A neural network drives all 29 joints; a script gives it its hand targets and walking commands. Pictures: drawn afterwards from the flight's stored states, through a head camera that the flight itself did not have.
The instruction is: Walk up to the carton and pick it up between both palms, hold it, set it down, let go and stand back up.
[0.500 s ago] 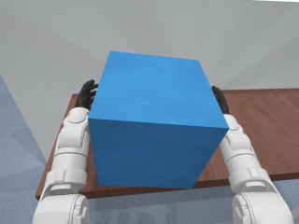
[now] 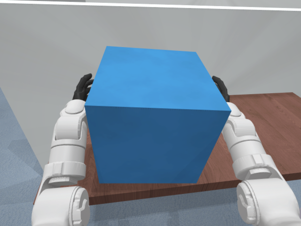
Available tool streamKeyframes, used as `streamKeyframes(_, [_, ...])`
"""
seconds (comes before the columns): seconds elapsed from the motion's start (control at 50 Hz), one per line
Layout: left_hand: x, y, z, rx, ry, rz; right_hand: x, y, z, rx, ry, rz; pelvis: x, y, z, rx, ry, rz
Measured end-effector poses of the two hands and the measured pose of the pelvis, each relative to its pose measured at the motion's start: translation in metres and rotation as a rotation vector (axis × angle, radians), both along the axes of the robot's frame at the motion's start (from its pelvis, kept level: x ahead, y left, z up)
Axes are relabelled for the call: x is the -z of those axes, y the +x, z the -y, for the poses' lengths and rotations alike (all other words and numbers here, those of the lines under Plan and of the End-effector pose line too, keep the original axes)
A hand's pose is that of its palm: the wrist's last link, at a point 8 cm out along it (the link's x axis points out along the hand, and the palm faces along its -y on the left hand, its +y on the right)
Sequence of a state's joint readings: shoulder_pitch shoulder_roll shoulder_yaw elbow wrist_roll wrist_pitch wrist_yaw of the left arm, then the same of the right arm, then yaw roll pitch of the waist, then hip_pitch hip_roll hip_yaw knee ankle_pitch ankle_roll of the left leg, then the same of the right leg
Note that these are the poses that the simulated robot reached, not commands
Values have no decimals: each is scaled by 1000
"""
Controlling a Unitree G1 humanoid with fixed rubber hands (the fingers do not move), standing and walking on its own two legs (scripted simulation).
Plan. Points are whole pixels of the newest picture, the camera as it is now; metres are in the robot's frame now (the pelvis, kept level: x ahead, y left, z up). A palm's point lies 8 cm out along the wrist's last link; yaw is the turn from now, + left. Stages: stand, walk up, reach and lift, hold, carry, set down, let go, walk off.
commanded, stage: reach and lift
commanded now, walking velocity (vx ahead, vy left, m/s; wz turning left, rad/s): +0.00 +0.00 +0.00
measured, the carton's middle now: (150, 113) +0.41 +0.00 +0.16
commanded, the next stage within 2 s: hold in 1.58 s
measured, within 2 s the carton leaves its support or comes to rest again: neither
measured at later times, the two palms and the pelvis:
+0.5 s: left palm (76, 95) +0.36 +0.19 +0.24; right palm (224, 93) +0.37 -0.18 +0.25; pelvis +0.01 +0.00 +0.00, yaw +1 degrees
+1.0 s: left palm (71, 86) +0.37 +0.19 +0.27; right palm (224, 80) +0.38 -0.17 +0.28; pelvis +0.00 +0.00 +0.00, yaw +1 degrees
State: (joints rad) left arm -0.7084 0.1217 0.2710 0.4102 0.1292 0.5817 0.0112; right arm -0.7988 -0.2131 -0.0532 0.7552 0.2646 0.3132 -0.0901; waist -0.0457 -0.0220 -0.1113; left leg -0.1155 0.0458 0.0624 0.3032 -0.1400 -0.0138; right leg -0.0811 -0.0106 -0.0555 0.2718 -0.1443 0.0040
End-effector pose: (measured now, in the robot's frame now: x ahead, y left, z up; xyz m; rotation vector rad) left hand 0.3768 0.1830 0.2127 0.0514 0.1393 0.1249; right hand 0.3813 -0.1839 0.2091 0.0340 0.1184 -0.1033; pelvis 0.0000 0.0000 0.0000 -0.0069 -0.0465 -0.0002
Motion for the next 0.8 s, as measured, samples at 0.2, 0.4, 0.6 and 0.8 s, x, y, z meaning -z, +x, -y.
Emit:
streamKeyframes(0.2, [-13, -5, -10, -19, -22, 12, -23, 3, -11, -11, 7, 10, 0, 6, 0, -13, -4, 15])
streamKeyframes(0.4, [-23, -10, -8, -10, -19, 22, -36, -4, -9, -1, 23, 20, 0, 7, -3, -16, -8, 22])
streamKeyframes(0.6, [-37, -13, -2, -7, -29, 15, -47, -9, -3, 4, 33, 13, 0, 4, -4, -1, -7, 23])
streamKeyframes(0.8, [-49, -14, -7, -17, -43, 7, -64, -5, -8, -7, 24, 4, 0, 2, 1, -7, -6, 13])
